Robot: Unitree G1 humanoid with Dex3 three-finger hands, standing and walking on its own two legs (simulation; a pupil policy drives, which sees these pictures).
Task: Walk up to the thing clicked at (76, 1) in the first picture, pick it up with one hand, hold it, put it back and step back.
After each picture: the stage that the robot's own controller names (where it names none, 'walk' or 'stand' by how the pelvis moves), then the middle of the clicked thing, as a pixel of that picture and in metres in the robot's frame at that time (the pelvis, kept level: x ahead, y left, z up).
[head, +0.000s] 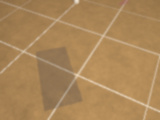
stand; out of the picture +2.37 +0.10 -0.72
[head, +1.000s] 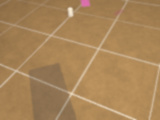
walk; (70, 12) +2.22 +0.31 -0.71
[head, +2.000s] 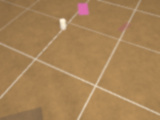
walk; (62, 24) +1.58 +0.33 -0.72
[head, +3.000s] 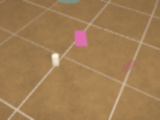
walk; (55, 59) +1.06 +0.27 -0.70
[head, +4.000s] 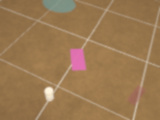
walk; (49, 94) +0.64 +0.22 -0.70
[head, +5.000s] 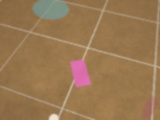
stand; out of the picture +0.40 +0.18 -0.69
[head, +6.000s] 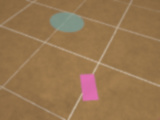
stand; out of the picture +0.39 +0.16 -0.72
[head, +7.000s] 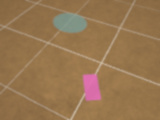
stand; out of the picture +0.40 +0.15 -0.72
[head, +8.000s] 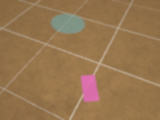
stand; out of the picture +0.39 +0.17 -0.72
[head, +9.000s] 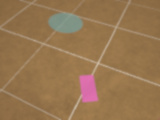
stand; out of the picture +0.37 +0.17 -0.73
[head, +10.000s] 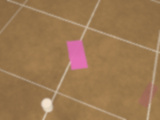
go down; (47, 105) +0.40 +0.18 -0.63
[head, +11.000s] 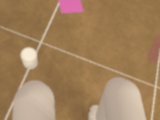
go down; (29, 58) +0.46 +0.19 -0.30
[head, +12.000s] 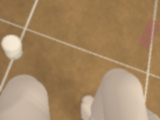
close in; (13, 48) +0.46 +0.20 -0.27
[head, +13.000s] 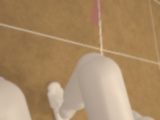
close; out of the picture +0.46 +0.24 -0.23
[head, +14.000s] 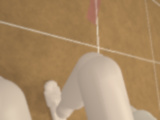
close; out of the picture +0.45 +0.24 -0.23
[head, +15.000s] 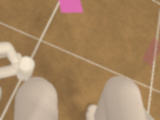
lift; (25, 69) +0.40 +0.20 -0.29
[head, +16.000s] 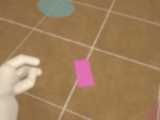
close; out of the picture +0.34 +0.17 -0.64
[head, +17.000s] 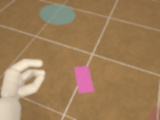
hold; out of the picture +0.32 +0.19 -0.68
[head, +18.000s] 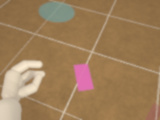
stand; out of the picture +0.33 +0.18 -0.68
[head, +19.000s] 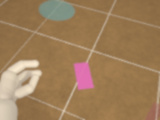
stand; out of the picture +0.33 +0.18 -0.67
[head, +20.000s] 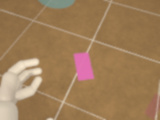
stand; out of the picture +0.33 +0.19 -0.65
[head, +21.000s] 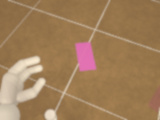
stand; (51, 116) +0.34 +0.18 -0.60
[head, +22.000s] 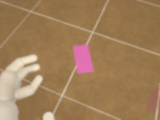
stand; (49, 119) +0.34 +0.18 -0.61
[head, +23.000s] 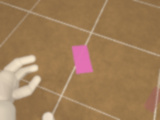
stand; (48, 119) +0.34 +0.18 -0.62
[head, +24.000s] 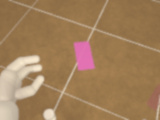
stand; (50, 116) +0.34 +0.18 -0.60
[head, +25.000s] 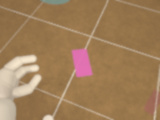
stand; out of the picture +0.34 +0.18 -0.62
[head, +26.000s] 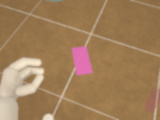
stand; out of the picture +0.34 +0.19 -0.63
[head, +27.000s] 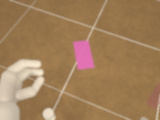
stand; (49, 115) +0.35 +0.19 -0.59
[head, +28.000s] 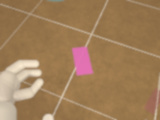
hold; out of the picture +0.34 +0.18 -0.62
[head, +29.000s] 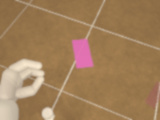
close; (48, 114) +0.34 +0.18 -0.60
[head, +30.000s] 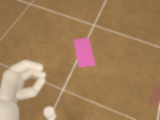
hold; (50, 113) +0.35 +0.18 -0.59
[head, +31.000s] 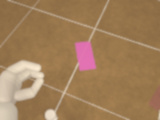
close; (51, 116) +0.34 +0.18 -0.60
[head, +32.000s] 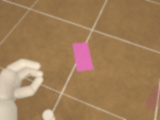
close; (48, 116) +0.35 +0.19 -0.61
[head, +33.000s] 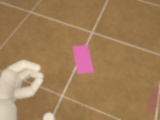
hold; (49, 119) +0.33 +0.19 -0.62
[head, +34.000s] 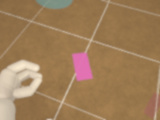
hold; out of the picture +0.33 +0.19 -0.64
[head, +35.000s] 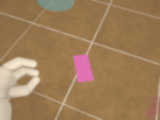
close; out of the picture +0.34 +0.18 -0.64
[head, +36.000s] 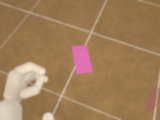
crouch; (49, 119) +0.33 +0.19 -0.63
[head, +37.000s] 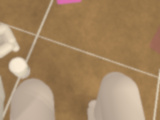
lower; (20, 68) +0.42 +0.20 -0.29
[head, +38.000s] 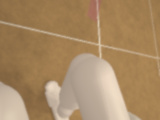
lower; out of the picture +0.39 +0.24 -0.24
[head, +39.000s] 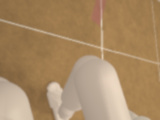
lower; out of the picture +0.38 +0.24 -0.25
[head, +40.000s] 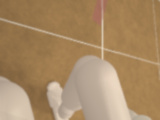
lower; out of the picture +0.38 +0.24 -0.25
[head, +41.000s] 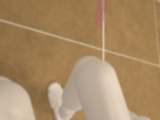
rest; out of the picture +0.39 +0.23 -0.25
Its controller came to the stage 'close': yes
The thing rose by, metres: 0.01
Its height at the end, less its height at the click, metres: +0.01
